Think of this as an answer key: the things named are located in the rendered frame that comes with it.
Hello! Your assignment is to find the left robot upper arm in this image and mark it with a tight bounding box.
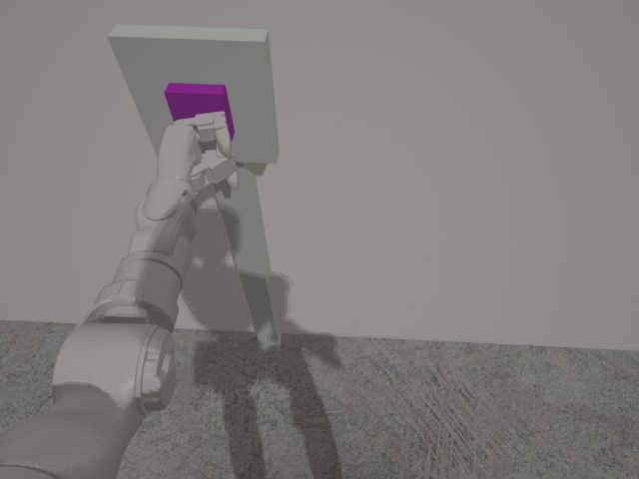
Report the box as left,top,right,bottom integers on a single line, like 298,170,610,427
0,322,177,479

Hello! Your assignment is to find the robot left hand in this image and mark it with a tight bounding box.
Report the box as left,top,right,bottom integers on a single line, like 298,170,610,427
157,111,240,198

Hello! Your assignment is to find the button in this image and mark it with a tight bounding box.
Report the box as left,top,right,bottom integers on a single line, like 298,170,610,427
164,83,235,141

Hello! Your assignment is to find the left robot forearm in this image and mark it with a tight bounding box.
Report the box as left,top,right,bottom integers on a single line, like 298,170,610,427
52,178,198,402

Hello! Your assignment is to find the panel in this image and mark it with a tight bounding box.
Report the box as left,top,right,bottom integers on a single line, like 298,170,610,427
107,24,282,351

